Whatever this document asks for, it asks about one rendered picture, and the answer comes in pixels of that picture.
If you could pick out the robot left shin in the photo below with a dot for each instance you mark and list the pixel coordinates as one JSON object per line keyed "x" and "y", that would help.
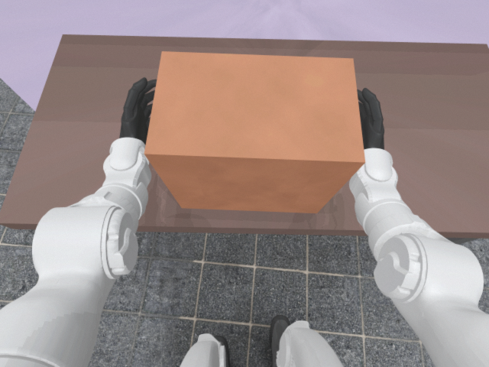
{"x": 207, "y": 337}

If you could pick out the table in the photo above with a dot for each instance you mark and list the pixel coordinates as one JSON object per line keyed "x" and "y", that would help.
{"x": 434, "y": 100}

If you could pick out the robot left upper arm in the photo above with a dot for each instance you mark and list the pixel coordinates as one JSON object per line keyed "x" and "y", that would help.
{"x": 79, "y": 253}

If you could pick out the right robot forearm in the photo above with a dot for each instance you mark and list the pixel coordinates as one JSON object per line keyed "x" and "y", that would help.
{"x": 378, "y": 205}

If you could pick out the robot right thigh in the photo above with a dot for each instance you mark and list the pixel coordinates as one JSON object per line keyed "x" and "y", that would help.
{"x": 303, "y": 347}

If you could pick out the robot right upper arm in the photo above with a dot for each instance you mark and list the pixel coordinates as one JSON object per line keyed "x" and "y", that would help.
{"x": 436, "y": 286}

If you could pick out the robot right hand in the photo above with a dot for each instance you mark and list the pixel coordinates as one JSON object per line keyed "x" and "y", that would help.
{"x": 371, "y": 119}

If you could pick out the left robot forearm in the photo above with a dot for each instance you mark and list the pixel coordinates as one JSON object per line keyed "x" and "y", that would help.
{"x": 127, "y": 177}

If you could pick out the robot left hand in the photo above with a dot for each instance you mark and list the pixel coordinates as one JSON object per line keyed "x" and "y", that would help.
{"x": 135, "y": 118}

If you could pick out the carton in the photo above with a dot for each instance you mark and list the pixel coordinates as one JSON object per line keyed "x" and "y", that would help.
{"x": 255, "y": 132}

